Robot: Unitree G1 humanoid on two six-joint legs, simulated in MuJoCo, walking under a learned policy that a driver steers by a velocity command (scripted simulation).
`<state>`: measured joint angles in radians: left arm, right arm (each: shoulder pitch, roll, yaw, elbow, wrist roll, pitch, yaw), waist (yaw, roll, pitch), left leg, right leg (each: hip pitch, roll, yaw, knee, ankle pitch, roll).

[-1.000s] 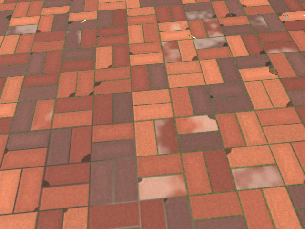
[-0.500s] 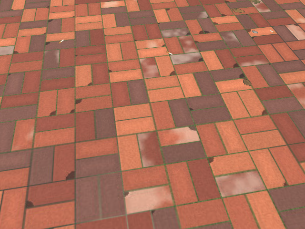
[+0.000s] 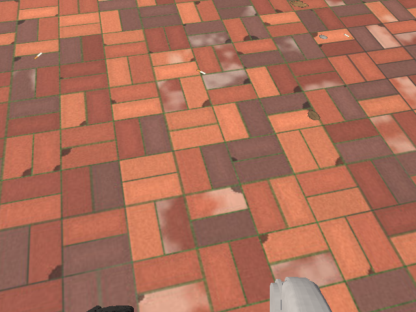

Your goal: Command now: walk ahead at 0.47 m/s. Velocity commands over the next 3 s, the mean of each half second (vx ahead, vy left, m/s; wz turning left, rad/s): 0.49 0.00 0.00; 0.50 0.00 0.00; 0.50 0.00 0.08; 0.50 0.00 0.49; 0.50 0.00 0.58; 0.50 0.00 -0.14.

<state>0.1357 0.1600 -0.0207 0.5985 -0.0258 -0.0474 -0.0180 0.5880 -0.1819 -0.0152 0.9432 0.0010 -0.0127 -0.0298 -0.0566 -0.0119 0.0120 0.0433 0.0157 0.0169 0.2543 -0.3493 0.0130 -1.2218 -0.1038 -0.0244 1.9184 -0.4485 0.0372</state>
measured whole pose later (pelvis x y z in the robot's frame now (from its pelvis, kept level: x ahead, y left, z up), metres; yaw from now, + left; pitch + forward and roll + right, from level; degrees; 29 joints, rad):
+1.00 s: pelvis +0.57 -0.01 +0.13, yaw +0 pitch +1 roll +1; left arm 0.22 0.29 0.04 0.84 -0.02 -0.09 0.00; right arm 0.29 -0.25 -0.04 0.82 -0.01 -0.09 0.03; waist -0.02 -0.04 0.02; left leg -0.21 -0.06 0.09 0.32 -0.14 0.08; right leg -0.57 -0.10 0.05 1.19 -0.28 -0.02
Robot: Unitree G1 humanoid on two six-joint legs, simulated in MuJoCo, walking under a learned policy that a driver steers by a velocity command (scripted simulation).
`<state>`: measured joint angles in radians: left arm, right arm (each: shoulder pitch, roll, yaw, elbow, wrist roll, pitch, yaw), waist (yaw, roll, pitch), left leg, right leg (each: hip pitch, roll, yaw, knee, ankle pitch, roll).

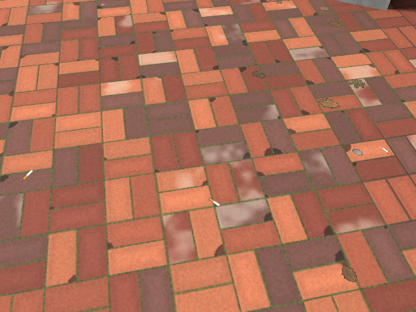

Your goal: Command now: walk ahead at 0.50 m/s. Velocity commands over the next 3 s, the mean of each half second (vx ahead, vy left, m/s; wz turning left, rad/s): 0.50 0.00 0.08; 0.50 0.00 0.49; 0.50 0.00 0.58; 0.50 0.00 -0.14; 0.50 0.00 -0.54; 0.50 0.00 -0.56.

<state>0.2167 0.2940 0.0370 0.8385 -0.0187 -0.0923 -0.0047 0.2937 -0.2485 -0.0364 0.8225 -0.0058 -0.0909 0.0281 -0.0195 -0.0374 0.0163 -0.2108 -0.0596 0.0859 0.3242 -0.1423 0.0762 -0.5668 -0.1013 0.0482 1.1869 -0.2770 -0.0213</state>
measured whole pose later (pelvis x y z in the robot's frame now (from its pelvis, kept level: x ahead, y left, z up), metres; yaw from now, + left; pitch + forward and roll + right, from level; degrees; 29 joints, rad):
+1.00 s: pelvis +0.53 +0.03 -0.02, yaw +20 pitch +1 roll -1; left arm 0.22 0.29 0.06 0.85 -0.02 -0.10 0.00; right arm 0.18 -0.28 -0.08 0.71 0.02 -0.05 0.03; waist 0.00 -0.01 0.06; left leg -0.42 -0.07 0.03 0.58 -0.19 0.10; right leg -0.32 -0.04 0.00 1.22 -0.44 0.00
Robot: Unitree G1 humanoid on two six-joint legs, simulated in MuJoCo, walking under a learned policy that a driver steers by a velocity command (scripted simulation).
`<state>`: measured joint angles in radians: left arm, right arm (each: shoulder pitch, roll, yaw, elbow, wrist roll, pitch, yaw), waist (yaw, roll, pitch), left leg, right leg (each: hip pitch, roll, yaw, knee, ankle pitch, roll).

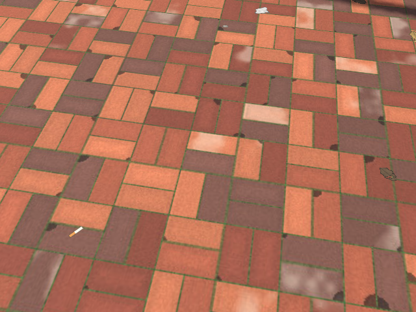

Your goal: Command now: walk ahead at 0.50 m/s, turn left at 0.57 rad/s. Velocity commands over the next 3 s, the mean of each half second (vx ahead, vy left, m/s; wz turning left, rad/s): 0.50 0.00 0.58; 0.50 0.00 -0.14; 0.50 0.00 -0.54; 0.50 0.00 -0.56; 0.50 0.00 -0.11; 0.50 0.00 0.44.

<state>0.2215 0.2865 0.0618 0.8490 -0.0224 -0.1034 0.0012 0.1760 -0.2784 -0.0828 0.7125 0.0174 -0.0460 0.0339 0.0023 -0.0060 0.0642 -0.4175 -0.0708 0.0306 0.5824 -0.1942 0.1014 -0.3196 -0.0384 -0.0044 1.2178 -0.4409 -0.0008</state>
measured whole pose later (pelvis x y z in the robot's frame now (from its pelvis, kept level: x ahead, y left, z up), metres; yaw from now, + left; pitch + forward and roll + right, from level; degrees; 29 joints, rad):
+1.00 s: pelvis +0.50 +0.09 +0.02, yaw +10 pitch +2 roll +0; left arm 0.32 0.31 0.07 0.80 -0.03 -0.05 0.00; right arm 0.20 -0.24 -0.05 0.69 -0.01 -0.09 0.01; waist 0.01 -0.04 0.01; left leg -0.27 0.00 0.06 0.44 -0.19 0.02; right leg -0.49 -0.05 0.05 1.14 -0.35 -0.01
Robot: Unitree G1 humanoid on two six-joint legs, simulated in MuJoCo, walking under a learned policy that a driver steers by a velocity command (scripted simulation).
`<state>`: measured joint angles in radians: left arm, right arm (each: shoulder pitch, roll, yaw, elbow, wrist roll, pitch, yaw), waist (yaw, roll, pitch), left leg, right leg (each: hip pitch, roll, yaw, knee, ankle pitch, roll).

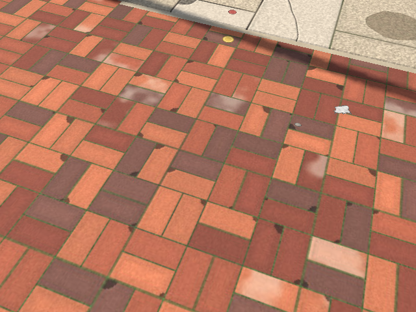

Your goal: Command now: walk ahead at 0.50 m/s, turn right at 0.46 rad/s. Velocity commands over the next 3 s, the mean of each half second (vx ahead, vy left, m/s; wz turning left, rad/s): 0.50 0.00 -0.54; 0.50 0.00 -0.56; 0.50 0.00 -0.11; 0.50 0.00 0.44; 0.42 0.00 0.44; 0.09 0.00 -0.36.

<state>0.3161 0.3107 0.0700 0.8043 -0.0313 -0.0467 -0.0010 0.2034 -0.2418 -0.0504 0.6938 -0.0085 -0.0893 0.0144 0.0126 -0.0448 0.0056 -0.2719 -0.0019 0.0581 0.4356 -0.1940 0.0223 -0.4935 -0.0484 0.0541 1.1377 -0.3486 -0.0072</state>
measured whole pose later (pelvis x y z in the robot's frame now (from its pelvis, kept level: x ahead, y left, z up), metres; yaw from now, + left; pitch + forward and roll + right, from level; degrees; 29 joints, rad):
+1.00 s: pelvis +0.52 -0.14 +0.00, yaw -35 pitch +1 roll +1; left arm 0.31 0.31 0.06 0.70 -0.02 -0.02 0.01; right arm 0.20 -0.26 -0.06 0.74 -0.01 -0.10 0.02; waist 0.00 -0.04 0.01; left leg -0.29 -0.03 0.03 0.45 -0.18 0.03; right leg -0.47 0.01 0.08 1.17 -0.38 -0.02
